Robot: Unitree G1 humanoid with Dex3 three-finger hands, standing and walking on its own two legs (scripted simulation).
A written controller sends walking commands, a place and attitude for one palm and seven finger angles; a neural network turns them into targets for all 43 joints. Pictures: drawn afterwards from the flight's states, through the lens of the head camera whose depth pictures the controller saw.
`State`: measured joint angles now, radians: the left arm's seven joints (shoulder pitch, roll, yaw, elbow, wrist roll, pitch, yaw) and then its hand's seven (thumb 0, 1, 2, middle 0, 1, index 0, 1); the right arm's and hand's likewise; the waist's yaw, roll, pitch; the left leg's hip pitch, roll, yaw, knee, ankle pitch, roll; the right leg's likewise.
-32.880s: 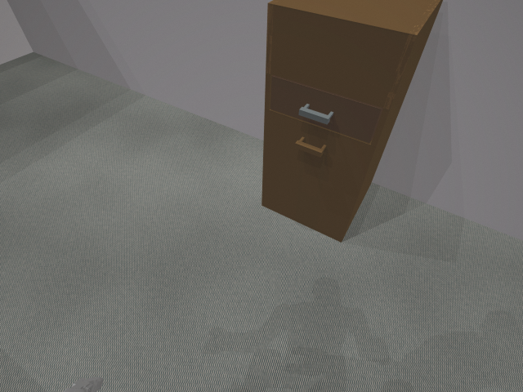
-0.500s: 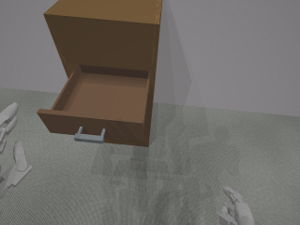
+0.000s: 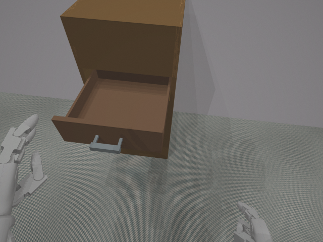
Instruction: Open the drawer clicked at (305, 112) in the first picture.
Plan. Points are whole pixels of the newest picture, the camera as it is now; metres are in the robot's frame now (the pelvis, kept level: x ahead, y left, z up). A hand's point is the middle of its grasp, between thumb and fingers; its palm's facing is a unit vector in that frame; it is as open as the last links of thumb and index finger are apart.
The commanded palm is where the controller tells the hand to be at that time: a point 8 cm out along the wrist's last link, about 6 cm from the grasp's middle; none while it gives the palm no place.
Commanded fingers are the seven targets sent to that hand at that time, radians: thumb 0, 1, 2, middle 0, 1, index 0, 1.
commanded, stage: let the arm hang, fingers relaxed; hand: left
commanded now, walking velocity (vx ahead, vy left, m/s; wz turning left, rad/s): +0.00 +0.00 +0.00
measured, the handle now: (107, 143) +0.45 +0.22 -0.12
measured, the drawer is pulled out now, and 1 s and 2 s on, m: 0.30 0.30 0.30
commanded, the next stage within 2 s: look to check the result in 1.06 s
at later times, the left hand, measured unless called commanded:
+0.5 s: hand out of the picture -0.03 +0.18 -0.17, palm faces -0.02 -0.97 -0.24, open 7.2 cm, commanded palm none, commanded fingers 0.00 0.90 0.90 -0.20 -0.30 -0.20 -0.30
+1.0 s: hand out of the picture +0.01 +0.16 -0.17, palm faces +0.00 -0.98 -0.20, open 7.3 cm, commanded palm none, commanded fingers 0.00 0.90 0.90 -0.20 -0.30 -0.20 -0.30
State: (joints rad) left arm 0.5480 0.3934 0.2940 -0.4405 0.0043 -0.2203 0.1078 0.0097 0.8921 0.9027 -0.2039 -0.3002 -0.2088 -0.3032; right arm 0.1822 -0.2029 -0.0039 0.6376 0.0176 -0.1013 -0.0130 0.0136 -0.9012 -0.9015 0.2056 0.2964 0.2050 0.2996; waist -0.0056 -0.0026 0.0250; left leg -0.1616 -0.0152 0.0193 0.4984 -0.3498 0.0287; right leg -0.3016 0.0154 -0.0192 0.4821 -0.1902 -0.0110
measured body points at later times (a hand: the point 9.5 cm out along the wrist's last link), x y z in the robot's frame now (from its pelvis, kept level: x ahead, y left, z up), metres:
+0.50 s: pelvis -0.01 -0.01 +0.01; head +0.02 -0.02 +0.45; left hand -0.03 +0.23 -0.15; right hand -0.09 -0.23 -0.15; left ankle -0.06 +0.10 -0.74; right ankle +0.04 -0.11 -0.74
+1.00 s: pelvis +0.00 -0.01 +0.00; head +0.01 -0.01 +0.45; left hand +0.01 +0.21 -0.15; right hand -0.04 -0.21 -0.16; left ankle -0.06 +0.10 -0.74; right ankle +0.04 -0.11 -0.74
